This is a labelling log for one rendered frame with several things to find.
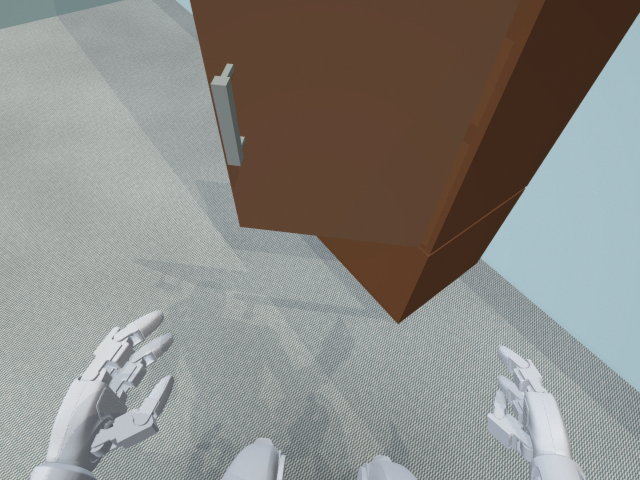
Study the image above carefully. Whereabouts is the robot left shin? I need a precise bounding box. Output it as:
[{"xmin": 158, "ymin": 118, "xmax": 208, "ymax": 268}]
[{"xmin": 254, "ymin": 438, "xmax": 274, "ymax": 446}]

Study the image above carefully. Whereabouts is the robot left thigh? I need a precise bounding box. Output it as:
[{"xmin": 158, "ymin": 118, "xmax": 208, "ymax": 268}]
[{"xmin": 221, "ymin": 443, "xmax": 286, "ymax": 480}]

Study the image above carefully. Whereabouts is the robot right forearm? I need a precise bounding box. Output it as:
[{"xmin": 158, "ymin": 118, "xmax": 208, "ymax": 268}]
[{"xmin": 529, "ymin": 454, "xmax": 586, "ymax": 480}]

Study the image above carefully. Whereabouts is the handle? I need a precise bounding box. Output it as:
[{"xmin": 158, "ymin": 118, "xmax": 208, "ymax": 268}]
[{"xmin": 210, "ymin": 64, "xmax": 245, "ymax": 166}]

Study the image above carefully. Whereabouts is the cupboard door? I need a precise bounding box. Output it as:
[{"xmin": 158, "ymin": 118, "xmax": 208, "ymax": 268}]
[{"xmin": 190, "ymin": 0, "xmax": 520, "ymax": 248}]

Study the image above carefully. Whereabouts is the robot left hand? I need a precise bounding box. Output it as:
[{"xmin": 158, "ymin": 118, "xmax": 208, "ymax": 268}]
[{"xmin": 46, "ymin": 310, "xmax": 174, "ymax": 472}]

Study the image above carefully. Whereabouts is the robot right hand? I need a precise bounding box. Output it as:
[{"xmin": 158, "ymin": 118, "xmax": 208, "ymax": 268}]
[{"xmin": 488, "ymin": 345, "xmax": 572, "ymax": 463}]

